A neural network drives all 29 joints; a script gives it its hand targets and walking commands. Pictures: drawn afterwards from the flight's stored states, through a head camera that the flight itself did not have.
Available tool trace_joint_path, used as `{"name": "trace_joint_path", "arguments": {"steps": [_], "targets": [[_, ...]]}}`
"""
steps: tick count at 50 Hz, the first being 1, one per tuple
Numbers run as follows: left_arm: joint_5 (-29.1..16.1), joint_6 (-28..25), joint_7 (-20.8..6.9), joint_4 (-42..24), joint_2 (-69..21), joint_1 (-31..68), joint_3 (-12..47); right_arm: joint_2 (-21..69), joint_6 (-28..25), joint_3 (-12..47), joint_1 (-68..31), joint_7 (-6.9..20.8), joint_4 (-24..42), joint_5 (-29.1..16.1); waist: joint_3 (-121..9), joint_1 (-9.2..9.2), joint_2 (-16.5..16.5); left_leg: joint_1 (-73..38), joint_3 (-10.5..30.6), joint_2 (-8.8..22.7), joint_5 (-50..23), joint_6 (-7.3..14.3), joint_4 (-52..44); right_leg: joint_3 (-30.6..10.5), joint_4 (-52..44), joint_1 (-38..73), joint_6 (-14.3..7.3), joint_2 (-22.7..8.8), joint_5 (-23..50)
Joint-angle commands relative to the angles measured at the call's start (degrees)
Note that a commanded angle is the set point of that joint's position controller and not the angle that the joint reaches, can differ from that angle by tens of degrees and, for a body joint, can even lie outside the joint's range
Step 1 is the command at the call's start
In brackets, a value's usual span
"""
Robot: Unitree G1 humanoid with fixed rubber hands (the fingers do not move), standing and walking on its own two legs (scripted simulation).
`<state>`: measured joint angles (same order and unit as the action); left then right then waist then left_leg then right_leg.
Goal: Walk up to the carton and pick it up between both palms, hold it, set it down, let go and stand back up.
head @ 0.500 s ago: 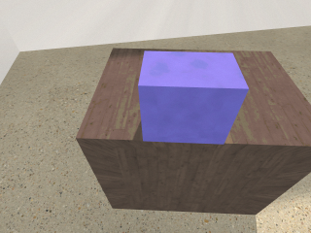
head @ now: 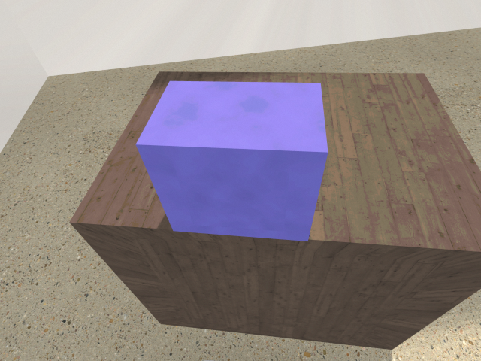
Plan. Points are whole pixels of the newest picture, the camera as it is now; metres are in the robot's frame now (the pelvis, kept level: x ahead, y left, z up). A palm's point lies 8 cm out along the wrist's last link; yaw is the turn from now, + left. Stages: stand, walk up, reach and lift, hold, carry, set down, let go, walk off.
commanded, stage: walk up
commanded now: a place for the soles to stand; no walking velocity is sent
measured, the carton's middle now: (240, 163) +0.44 +0.03 +0.09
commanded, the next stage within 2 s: none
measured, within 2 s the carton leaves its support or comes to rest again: neither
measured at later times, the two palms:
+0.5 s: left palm out of the picture +0.04 +0.26 -0.12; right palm out of the picture +0.09 -0.22 -0.12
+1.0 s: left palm out of the picture +0.05 +0.26 -0.12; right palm out of the picture +0.05 -0.24 -0.12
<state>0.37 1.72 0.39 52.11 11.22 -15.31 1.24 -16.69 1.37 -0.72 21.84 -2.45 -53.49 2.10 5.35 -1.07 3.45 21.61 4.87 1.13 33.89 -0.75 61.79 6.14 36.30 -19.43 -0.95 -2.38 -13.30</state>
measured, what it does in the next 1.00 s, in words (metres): steps on the spot: left foot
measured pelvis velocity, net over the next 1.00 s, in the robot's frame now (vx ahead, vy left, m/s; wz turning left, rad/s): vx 0.03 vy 0.01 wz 0.02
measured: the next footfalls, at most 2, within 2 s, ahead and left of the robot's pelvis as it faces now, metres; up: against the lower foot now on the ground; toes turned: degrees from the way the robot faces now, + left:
left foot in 0.28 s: +0.08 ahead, +0.12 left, +0.00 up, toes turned -3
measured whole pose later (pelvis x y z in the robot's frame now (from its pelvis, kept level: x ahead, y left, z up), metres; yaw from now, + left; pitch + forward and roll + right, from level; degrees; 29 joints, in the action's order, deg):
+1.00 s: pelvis +0.03 +0.01 +0.02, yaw +1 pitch -1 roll +0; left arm 1.0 -0.1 1.0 57.6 13.3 -15.4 2.8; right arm -14.3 1.2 1.4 14.9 -0.1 -59.9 0.5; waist 2.8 0.4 0.4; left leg 13.7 -2.2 0.3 15.1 0.8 30.0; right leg 5.4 28.9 -15.9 0.5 -3.8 -11.5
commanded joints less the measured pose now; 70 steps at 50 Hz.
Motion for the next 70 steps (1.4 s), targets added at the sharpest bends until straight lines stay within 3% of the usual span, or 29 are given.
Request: {"name": "trace_joint_path", "arguments": {"steps": [1,6,9,12,13,14,15,16,17,20,21,23,28,29,36,40,47,48,49,51,53,54,56,59,61,67,70], "targets": [[0.62,-2.28,1.1,-2.17,11.09,-3.02,-2.83,-2.04,-0.17,-0.29,9.38,0.57,-0.5,0.06,0.53,-0.24,-9.11,0.21,-0.56,2.67,-4.1,-0.38,-4.53,-18.95,-22.36,-2.0,-10.1,-16.35,-9.66],[1.42,-2.7,2.11,-1.8,11.81,-2.67,-3.2,-2.93,1.06,-0.99,1.06,0.89,0.94,-0.29,1.4,1.05,-7.21,1.97,-1.64,2.66,-6.39,-0.34,-10.32,-20.0,-22.0,-1.56,-12.18,-18.56,-10.28],[1.87,-2.72,2.3,-1.71,12.13,-2.03,-3.03,-2.06,0.63,-1.21,-1.25,1.05,1.35,-0.44,-0.34,1.08,-7.64,0.14,-2.63,2.24,-8.15,-0.04,-15.1,-17.46,-19.13,0.3,-11.56,-18.11,-3.17],[1.67,-2.35,1.48,-1.42,12.02,-0.46,-2.49,-0.99,-0.55,-1.16,-0.34,0.98,0.53,-0.63,-3.84,-0.38,-7.77,-9.17,-5.37,0.47,-19.34,0.91,-32.23,-11.3,-13.39,-0.29,-8.01,-14.16,3.19],[1.58,-2.27,1.06,-1.4,11.88,-0.99,-2.36,-2.2,-0.94,-1.37,-0.13,0.91,0.41,-0.47,-5.0,-0.37,-6.86,-13.0,-3.23,1.08,-23.97,1.38,-35.87,-9.92,-10.45,-1.5,-5.88,-12.94,6.3],[1.13,-2.46,0.6,-1.27,9.97,-2.62,-1.39,-4.14,-1.26,-1.69,-0.3,0.83,0.76,-0.28,-7.29,-0.04,-3.6,-16.46,3.15,5.38,-27.72,3.0,-36.81,-7.61,-7.01,-3.23,-3.35,-10.54,5.51],[-0.02,-2.28,0.37,-1.04,7.09,-4.56,-0.52,-6.24,-1.37,-1.82,-4.49,0.78,1.5,-1.5,-6.97,2.69,0.83,-11.01,9.76,10.3,-27.39,6.09,-39.34,-2.83,-4.89,-0.96,-0.76,-3.68,-4.39],[0.08,-1.84,0.8,-0.93,5.87,-3.9,-0.31,-6.88,-1.16,-1.86,-6.19,0.9,1.22,-2.43,-5.51,2.55,0.76,-2.9,8.99,10.82,-21.93,8.36,-40.99,-2.48,-3.99,5.64,-0.86,-1.89,-7.18],[0.27,-1.7,0.9,-1.12,6.36,-2.3,-0.39,-6.07,-1.06,-1.39,-7.24,0.98,0.83,-2.85,-3.34,2.53,0.16,-0.18,7.88,9.5,-20.38,7.94,-42.16,-3.33,-4.65,7.28,-1.09,-1.83,-5.58],[0.65,-2.44,0.67,0.28,6.99,-4.38,-0.16,-4.89,-1.1,-0.33,-8.36,0.98,0.43,-2.21,-3.69,2.58,0.25,-3.07,3.05,6.65,-25.83,5.27,-38.82,-4.65,-8.36,7.29,-1.98,-4.49,2.16],[0.64,-2.66,0.78,0.42,8.05,-4.3,-0.23,-4.69,-1.03,-0.2,-8.03,1.13,0.36,-2.21,-3.47,2.28,0.8,-3.58,2.4,5.95,-24.82,4.75,-38.49,-5.67,-9.16,6.22,-2.25,-5.03,1.79],[0.63,-2.67,0.87,0.58,9.11,-3.13,-0.47,-4.28,-1.0,0.07,-6.88,1.3,-0.33,-2.19,-3.17,1.67,-1.39,-4.31,2.35,5.82,-23.85,4.11,-38.55,-5.52,-9.88,5.56,-2.22,-5.15,0.65],[0.44,-2.7,1.04,1.14,9.28,-3.31,-0.2,-4.64,-1.01,0.18,-7.93,1.43,-1.16,-2.31,-3.91,2.14,-1.65,-5.23,1.34,5.39,-23.67,4.03,-38.7,-5.52,-10.26,6.3,-2.29,-5.4,2.7],[0.29,-2.71,1.09,1.09,9.63,-3.03,-0.22,-4.46,-1.04,0.29,-7.77,1.45,-1.41,-2.48,-3.79,1.98,-3.24,-4.64,1.48,5.47,-23.05,4.04,-38.55,-5.9,-10.47,6.43,-2.61,-5.46,2.12],[0.26,-2.6,1.14,1.56,10.63,-1.72,-0.33,-4.19,-0.95,0.64,-7.49,1.82,-2.41,-2.07,-2.34,1.65,-4.88,-4.75,0.13,4.13,-19.01,3.39,-38.06,-8.14,-13.69,3.93,-2.95,-6.99,-2.64],[0.05,-2.69,1.09,2.26,11.05,-1.81,-0.37,-4.33,-1.2,0.64,-6.4,1.81,-3.27,-1.78,-2.15,1.36,-4.1,-5.32,-0.11,3.91,-18.93,2.98,-37.92,-9.24,-14.57,3.66,-3.28,-7.64,-3.26],[0.45,-2.71,0.99,2.76,10.07,-1.87,-0.21,-4.83,-1.41,0.72,-6.51,1.71,-3.44,-2.1,-4.33,1.78,-2.54,-4.45,0.4,4.64,-18.96,3.41,-39.71,-7.47,-12.24,7.09,-2.74,-6.23,-0.27],[0.96,-2.8,1.22,3.07,9.83,-4.74,-0.3,-5.28,-1.23,0.63,-5.65,2.1,-3.49,-1.13,-5.18,2.23,-1.97,-5.11,-1.36,3.6,-13.37,3.15,-38.99,-9.23,-13.97,7.31,-3.26,-6.93,-5.05],[1.01,-2.75,1.39,3.37,11.26,-5.1,-0.67,-4.96,-0.94,0.7,-5.55,2.19,-3.66,-0.76,-4.12,2.21,-3.7,-5.02,-1.66,2.96,-11.86,2.81,-38.14,-11.64,-15.83,5.76,-3.8,-8.23,-8.57],[0.74,-2.42,1.7,3.28,11.76,-3.9,-0.88,-4.19,-0.73,1.03,-3.84,2.4,-3.74,-0.79,-0.8,1.13,-6.13,-3.73,-2.78,2.5,-11.9,2.1,-37.15,-14.06,-18.58,3.58,-4.4,-10.01,-12.61],[0.62,-2.41,1.71,3.72,12.0,-4.4,-0.98,-4.4,-0.9,1.02,-2.99,2.39,-3.92,-0.57,-0.75,1.13,-5.33,-5.69,-3.09,2.43,-12.97,2.05,-37.12,-14.89,-19.92,1.66,-4.23,-10.25,-13.96],[0.71,-2.37,1.71,3.59,12.08,-3.67,-0.97,-4.15,-1.01,1.1,-2.5,2.36,-4.32,-0.63,0.46,0.58,-6.19,-5.37,-2.65,2.88,-13.47,2.06,-38.11,-14.28,-19.12,1.54,-3.96,-9.65,-13.03],[0.81,-2.55,1.33,3.61,11.02,-3.62,-0.71,-5.04,-1.5,1.02,-2.21,2.22,-4.79,-0.86,0.04,1.23,-5.98,-5.86,-1.89,3.83,-15.23,2.29,-40.22,-11.4,-16.67,2.86,-2.99,-7.54,-7.44],[1.11,-2.9,1.07,3.91,9.16,-4.65,-0.06,-6.2,-1.86,0.79,-3.08,1.9,-4.67,-1.28,-1.67,1.8,-2.82,-6.51,-1.03,5.09,-18.11,3.11,-42.57,-7.93,-11.67,5.85,-2.21,-4.68,1.32],[1.02,-3.01,1.28,3.97,8.09,-4.89,0.35,-6.01,-1.66,0.77,-3.86,1.72,-4.74,-1.75,-1.38,2.13,-1.8,-6.04,-1.17,5.68,-19.29,3.52,-43.36,-6.9,-10.05,6.43,-1.93,-3.78,3.29],[1.17,-3.25,2.05,4.13,9.09,-6.47,0.28,-5.83,-1.07,0.84,-3.97,1.67,-4.1,-1.14,-4.39,1.86,-2.95,-10.16,-4.69,5.35,-30.63,3.31,-38.06,-8.07,-8.23,7.34,-2.84,-5.41,13.92],[1.09,-2.99,2.41,3.74,9.71,-6.1,0.12,-6.16,-0.59,0.49,-3.7,1.67,-3.56,-1.05,-4.52,1.46,-3.54,-11.22,-5.13,5.26,-29.94,3.21,-37.67,-8.51,-7.56,6.05,-3.0,-5.37,14.07]]}}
